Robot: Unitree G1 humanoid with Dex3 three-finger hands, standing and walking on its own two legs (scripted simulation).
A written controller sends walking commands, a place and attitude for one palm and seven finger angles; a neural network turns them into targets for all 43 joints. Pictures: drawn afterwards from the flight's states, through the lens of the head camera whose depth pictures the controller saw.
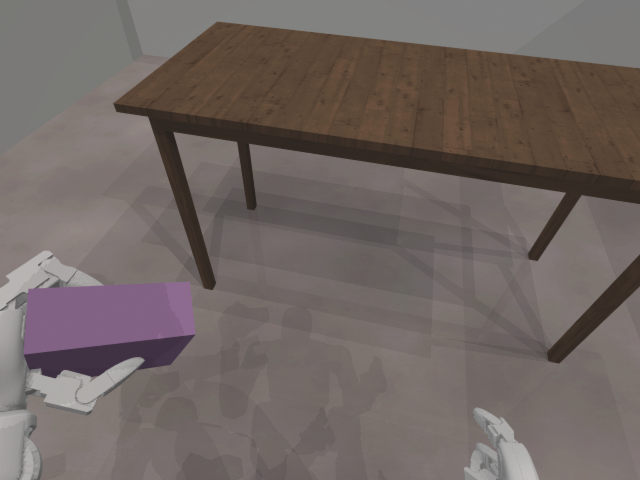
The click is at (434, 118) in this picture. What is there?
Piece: table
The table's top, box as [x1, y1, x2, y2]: [113, 22, 639, 189]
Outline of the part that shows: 113,103 116,111 639,189 639,68 216,22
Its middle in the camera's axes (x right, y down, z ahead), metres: +0.26 -0.40 +1.04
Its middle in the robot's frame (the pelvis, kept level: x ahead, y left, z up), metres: +1.06 -0.20 +0.01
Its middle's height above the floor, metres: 0.78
